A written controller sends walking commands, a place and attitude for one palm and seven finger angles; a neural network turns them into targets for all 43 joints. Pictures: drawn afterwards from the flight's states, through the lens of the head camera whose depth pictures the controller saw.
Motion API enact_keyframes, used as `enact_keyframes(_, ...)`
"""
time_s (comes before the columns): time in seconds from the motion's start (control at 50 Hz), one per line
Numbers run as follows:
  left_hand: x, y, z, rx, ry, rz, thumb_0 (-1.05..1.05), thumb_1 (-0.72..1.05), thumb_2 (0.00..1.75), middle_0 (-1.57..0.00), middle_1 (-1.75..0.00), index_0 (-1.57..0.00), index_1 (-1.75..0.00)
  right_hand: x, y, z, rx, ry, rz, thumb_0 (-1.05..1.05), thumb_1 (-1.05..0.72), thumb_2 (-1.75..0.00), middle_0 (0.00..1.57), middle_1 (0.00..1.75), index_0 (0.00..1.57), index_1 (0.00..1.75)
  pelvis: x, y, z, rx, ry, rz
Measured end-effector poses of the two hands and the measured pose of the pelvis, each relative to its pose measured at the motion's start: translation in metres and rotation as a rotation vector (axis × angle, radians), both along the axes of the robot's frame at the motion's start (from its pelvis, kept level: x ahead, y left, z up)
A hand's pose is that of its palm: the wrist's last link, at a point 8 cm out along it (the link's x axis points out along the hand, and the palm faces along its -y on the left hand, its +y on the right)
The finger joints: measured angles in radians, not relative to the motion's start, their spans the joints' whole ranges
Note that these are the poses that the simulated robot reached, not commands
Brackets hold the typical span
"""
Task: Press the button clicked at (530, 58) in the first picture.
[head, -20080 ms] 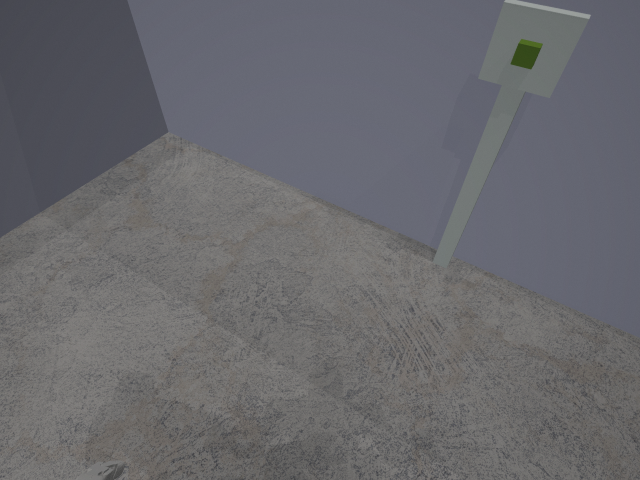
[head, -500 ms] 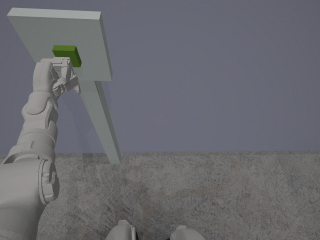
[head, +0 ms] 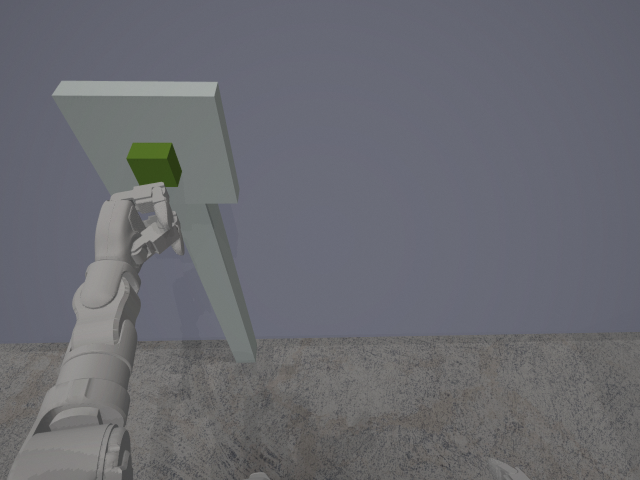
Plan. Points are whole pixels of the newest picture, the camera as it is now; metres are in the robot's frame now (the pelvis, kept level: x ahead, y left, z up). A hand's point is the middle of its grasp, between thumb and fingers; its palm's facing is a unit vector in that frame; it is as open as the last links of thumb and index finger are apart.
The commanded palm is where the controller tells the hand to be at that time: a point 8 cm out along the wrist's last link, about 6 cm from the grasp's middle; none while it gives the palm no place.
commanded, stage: pull the fist back off the button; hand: left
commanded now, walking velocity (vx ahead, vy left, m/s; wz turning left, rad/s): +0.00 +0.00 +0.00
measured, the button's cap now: (156, 163) +0.48 +0.21 +0.12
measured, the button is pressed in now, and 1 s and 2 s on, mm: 0 0 0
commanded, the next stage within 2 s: draw the hand back to the body in 0.36 s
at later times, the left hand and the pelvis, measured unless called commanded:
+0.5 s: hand (168, 263) +0.35 +0.18 +0.09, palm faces +0.04 -1.00 -0.03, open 3.1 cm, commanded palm +0.31 +0.24 +0.10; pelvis +0.00 -0.01 +0.01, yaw +2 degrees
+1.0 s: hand (112, 310) +0.27 +0.20 +0.14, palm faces +0.08 -0.99 -0.09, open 3.1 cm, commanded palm +0.23 +0.25 +0.15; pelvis +0.00 -0.02 +0.02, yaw +1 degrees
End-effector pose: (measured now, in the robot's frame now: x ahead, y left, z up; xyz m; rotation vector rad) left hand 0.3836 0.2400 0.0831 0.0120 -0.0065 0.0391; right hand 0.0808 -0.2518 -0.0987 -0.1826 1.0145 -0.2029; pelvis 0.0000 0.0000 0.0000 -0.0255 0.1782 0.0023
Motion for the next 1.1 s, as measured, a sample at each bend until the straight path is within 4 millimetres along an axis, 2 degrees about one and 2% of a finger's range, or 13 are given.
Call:
enact_keyframes(0.14,-0.028,0.004,0.004,0.004,-0.018,0.005,0.02,0.90,0.90,-1.30,-1.50,-1.30,-1.50,0.037,0.004,0.010,0.015,-0.085,0.030,0.01,-0.90,-0.90,0.20,0.29,0.20,0.30,0.011,0.000,0.005,0.006,-0.021,-0.001)
enact_keyframes(0.28,-0.060,0.002,0.003,0.006,-0.004,0.006,0.02,0.90,0.90,-1.30,-1.50,-1.30,-1.50,0.068,0.007,0.016,0.017,-0.152,0.081,0.01,-0.90,-0.90,0.20,0.29,0.20,0.30,0.013,-0.002,0.006,0.008,-0.039,0.018)
enact_keyframes(0.36,-0.067,-0.003,0.002,0.011,-0.001,0.006,0.02,0.89,0.90,-1.30,-1.50,-1.30,-1.50,0.079,0.009,0.017,0.013,-0.176,0.109,0.01,-0.90,-0.90,0.20,0.29,0.20,0.30,0.010,-0.004,0.005,0.010,-0.048,0.030)
enact_keyframes(0.46,-0.060,-0.007,0.006,0.017,-0.005,0.006,0.02,0.89,0.90,-1.30,-1.50,-1.30,-1.50,0.080,0.009,0.017,0.014,-0.185,0.119,0.01,-0.90,-0.90,0.20,0.29,0.20,0.30,0.005,-0.008,0.005,0.012,-0.054,0.035)
enact_keyframes(0.56,-0.061,-0.009,0.017,0.021,-0.025,-0.005,0.02,0.89,0.90,-1.30,-1.50,-1.30,-1.50,0.068,0.005,0.017,0.031,-0.183,0.091,0.01,-0.90,-0.90,0.20,0.29,0.20,0.30,0.005,-0.011,0.007,0.016,-0.062,0.020)
enact_keyframes(0.74,-0.099,0.004,0.033,0.033,-0.023,0.018,0.02,0.89,0.90,-1.30,-1.50,-1.30,-1.50,0.054,-0.005,0.022,0.034,-0.195,0.049,0.01,-0.90,-0.90,0.20,0.29,0.20,0.30,0.007,-0.015,0.014,0.020,-0.100,0.007)
enact_keyframes(0.84,-0.120,0.008,0.040,0.039,-0.025,0.027,0.02,0.89,0.90,-1.30,-1.50,-1.30,-1.50,0.062,-0.008,0.028,0.018,-0.235,0.064,0.01,-0.90,-0.90,0.20,0.29,0.20,0.30,0.004,-0.016,0.016,0.019,-0.122,0.018)
enact_keyframes(0.98,-0.140,0.010,0.054,0.042,-0.036,0.020,0.02,0.89,0.90,-1.30,-1.50,-1.30,-1.50,0.085,-0.001,0.043,0.019,-0.337,0.096,0.01,-0.90,-0.90,0.20,0.29,0.20,0.30,0.002,-0.017,0.019,0.020,-0.149,0.024)
enact_keyframes(1.1,-0.161,0.016,0.068,0.220,-0.022,0.190,0.01,0.89,0.90,-1.30,-1.50,-1.30,-1.50,0.101,0.010,0.056,0.016,-0.366,0.124,0.01,-0.90,-0.90,0.20,0.29,0.20,0.30,0.003,-0.015,0.028,0.019,-0.190,0.014)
